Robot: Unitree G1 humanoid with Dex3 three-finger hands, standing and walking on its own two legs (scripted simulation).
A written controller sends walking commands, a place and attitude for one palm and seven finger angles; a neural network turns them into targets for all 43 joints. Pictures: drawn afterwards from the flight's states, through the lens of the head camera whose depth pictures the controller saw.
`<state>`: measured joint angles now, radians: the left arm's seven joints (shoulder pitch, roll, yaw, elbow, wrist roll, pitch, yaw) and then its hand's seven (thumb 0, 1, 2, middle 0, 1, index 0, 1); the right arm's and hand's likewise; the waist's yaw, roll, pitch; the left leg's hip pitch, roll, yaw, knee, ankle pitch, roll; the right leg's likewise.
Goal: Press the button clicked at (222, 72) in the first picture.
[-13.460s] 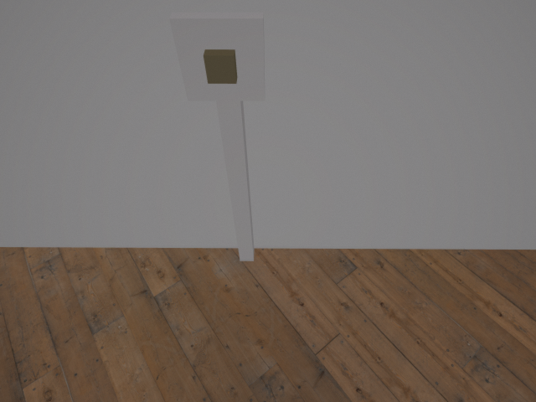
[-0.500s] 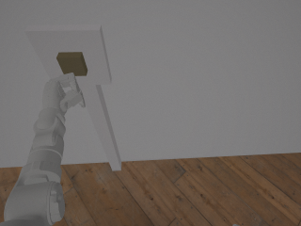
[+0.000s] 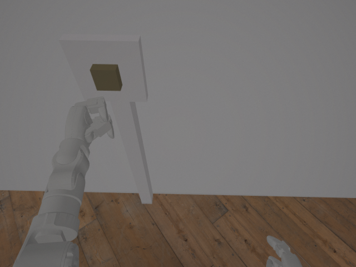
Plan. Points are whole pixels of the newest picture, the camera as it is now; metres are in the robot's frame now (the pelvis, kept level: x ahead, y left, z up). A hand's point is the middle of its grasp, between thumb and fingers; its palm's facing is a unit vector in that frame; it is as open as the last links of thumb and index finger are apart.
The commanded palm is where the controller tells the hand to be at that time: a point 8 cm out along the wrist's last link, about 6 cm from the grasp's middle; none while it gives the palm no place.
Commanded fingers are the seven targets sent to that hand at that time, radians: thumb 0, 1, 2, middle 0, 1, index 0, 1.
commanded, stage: draw the hand back to the body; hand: left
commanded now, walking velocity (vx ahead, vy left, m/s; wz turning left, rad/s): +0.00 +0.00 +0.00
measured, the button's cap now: (107, 76) +0.53 +0.20 +0.15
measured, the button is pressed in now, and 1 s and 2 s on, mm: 0 0 0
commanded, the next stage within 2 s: step back with the hand held close in 1.40 s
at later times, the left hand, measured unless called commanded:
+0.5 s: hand (73, 163) +0.27 +0.20 +0.15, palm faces +0.14 -0.98 -0.12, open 3.1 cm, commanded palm +0.24 +0.25 +0.16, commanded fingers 0.00 0.90 0.90 -1.30 -1.50 -1.30 -1.50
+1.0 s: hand (33, 196) +0.20 +0.23 +0.17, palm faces +0.34 -0.88 -0.33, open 3.1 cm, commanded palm +0.15 +0.28 +0.19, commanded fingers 0.00 0.90 0.90 -1.30 -1.50 -1.30 -1.50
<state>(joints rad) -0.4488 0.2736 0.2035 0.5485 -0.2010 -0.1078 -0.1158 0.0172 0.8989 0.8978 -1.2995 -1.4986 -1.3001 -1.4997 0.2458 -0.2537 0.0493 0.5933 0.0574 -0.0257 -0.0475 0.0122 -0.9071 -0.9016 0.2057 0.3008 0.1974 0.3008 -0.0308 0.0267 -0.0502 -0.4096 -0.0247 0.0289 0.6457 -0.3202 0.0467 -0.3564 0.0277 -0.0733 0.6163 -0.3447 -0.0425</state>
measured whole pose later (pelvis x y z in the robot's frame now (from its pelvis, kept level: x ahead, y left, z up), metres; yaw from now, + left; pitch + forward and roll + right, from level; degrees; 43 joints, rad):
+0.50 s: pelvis -0.01 -0.01 +0.01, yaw +0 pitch -2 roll +0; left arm 0.02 0.29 0.20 0.00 -0.21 0.02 -0.10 0.02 0.90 0.90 -1.30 -1.50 -1.30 -1.50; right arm 0.18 -0.25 0.06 0.58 0.06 -0.09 -0.08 0.02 -0.91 -0.90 0.20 0.30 0.20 0.30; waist 0.03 0.05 -0.04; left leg -0.24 -0.02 0.03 0.53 -0.26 0.04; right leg -0.19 0.03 -0.07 0.50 -0.29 -0.05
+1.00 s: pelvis +0.00 +0.00 +0.02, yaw -1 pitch -5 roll -1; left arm 0.47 0.31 0.24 -0.39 -0.09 -0.09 0.09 0.01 0.89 0.90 -1.30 -1.50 -1.30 -1.50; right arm 0.20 -0.23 0.04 0.62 0.01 -0.05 -0.05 0.02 -0.91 -0.90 0.21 0.30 0.20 0.30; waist 0.04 0.07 0.02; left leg -0.09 -0.03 0.05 0.40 -0.23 0.05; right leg -0.04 0.03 -0.05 0.36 -0.23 -0.03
